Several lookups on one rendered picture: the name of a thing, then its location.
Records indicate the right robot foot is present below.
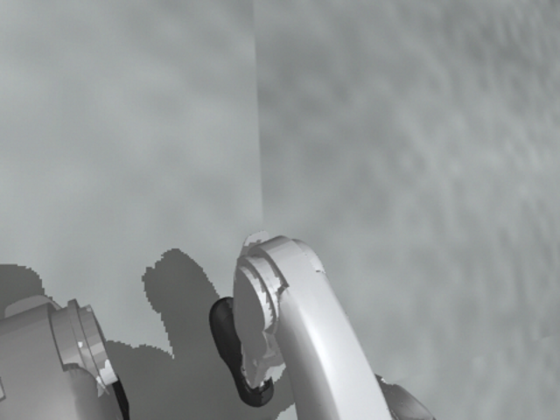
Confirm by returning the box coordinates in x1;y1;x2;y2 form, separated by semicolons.
209;297;274;407

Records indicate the left robot foot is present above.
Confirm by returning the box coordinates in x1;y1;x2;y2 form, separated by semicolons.
112;376;130;420

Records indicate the right robot hand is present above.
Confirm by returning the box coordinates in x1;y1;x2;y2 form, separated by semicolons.
374;374;437;420

